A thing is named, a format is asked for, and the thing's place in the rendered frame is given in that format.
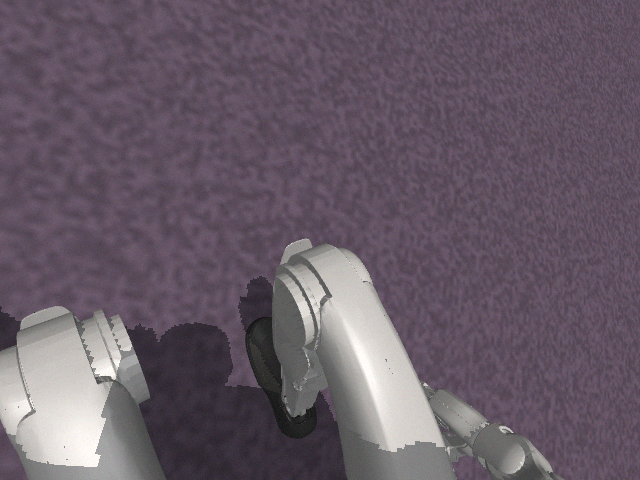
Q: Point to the right robot hand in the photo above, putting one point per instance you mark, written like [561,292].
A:
[458,417]

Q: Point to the right robot arm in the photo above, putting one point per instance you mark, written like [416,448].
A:
[510,456]

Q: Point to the right robot foot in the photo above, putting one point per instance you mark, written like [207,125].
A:
[267,371]

